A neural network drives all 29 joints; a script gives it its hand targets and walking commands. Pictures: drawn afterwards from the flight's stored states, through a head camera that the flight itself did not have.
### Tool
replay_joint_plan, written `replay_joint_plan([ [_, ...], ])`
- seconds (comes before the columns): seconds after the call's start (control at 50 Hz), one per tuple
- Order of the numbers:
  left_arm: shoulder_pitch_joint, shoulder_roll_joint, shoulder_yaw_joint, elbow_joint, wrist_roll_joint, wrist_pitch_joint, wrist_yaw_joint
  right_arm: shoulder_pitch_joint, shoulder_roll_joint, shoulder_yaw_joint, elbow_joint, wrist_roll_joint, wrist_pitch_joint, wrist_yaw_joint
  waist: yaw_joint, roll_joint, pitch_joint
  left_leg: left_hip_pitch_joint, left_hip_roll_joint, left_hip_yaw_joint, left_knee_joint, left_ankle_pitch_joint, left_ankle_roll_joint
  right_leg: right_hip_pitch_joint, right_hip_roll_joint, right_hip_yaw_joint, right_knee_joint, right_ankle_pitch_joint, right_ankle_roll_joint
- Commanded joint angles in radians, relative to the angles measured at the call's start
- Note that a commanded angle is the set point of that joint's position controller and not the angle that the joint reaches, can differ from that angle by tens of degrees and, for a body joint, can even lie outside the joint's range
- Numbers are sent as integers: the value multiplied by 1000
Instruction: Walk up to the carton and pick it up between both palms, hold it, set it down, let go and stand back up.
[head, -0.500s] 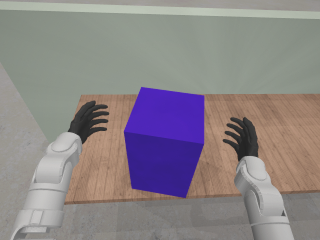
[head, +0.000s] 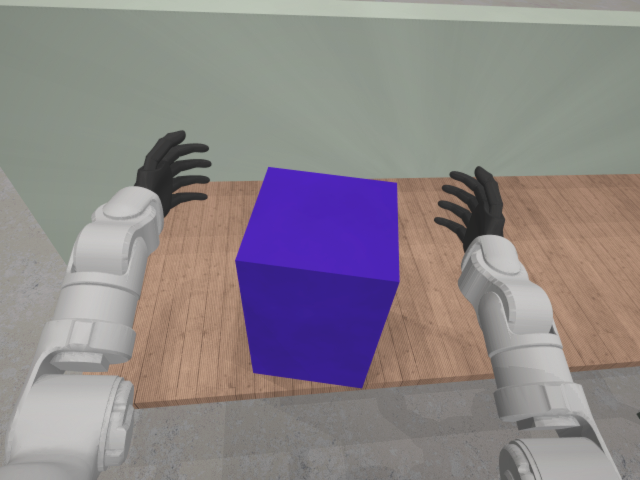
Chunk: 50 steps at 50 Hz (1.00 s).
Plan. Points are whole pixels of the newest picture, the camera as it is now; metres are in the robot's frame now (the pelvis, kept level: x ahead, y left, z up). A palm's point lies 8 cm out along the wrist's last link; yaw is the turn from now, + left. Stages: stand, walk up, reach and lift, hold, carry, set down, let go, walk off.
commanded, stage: reach and lift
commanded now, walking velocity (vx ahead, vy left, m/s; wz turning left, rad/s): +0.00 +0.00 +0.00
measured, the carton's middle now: (318, 286) +0.41 -0.02 -0.01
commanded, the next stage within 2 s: none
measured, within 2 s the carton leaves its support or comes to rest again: neither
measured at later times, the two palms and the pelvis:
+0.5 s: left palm (179, 187) +0.45 +0.16 +0.15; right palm (458, 228) +0.38 -0.19 +0.14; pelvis +0.00 +0.00 +0.00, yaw +1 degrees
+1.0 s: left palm (197, 242) +0.43 +0.15 +0.07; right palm (426, 270) +0.37 -0.17 +0.06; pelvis -0.02 +0.00 -0.02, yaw +1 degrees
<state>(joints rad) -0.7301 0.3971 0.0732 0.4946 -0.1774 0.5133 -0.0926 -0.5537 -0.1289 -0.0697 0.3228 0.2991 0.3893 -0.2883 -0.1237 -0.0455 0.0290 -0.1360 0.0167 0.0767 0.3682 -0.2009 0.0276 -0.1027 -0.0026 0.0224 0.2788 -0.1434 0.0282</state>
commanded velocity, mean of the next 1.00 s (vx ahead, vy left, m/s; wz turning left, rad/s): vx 0.00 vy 0.00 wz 0.00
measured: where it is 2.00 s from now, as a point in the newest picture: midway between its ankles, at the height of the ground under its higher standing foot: outside the picture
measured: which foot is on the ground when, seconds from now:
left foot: down 0.00-1.00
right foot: down 0.00-1.00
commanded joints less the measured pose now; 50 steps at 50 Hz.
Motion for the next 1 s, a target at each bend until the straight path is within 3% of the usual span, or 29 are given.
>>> replay_joint_plan([
  [0.0,-451,156,39,-90,1,-56,9,-412,-119,-25,-118,4,-45,5,-11,100,-429,116,-8,-21,-16,256,-33,131,34,-33,38,370,-8],
  [0.18,-609,165,3,158,-13,-125,16,-573,-114,-16,83,3,-62,4,-31,99,-473,97,-12,-27,-7,241,-30,86,33,-44,42,367,-8],
  [0.32,-623,128,-12,311,2,-201,11,-589,-84,-10,220,-10,-121,-5,-47,111,-475,109,-11,-32,10,281,-41,52,37,-54,41,383,-10],
  [0.54,-634,70,-18,441,20,-403,36,-602,-13,-11,315,-76,-304,-9,-31,113,-528,54,-9,-33,59,254,-47,-21,36,-67,73,305,-9],
  [0.64,-676,53,-40,543,10,-514,54,-634,16,-12,407,-111,-375,-1,-25,114,-584,-15,-9,-39,88,179,-44,-87,28,-66,104,232,-12],
  [0.72,-703,37,-69,654,-2,-585,62,-648,25,-26,513,-135,-420,1,-38,127,-616,-56,-7,-43,122,146,-51,-166,26,-70,130,192,-13],
  [0.82,-691,0,-95,757,-1,-643,62,-632,20,-37,632,-135,-490,-2,-53,152,-626,-79,-7,-46,166,171,-67,-242,31,-78,167,201,-16],
  [0.98,-677,-16,-86,815,14,-721,63,-636,22,-27,712,-113,-605,4,-32,158,-653,-122,-6,-48,231,221,-78,-337,38,-89,213,196,-15],
])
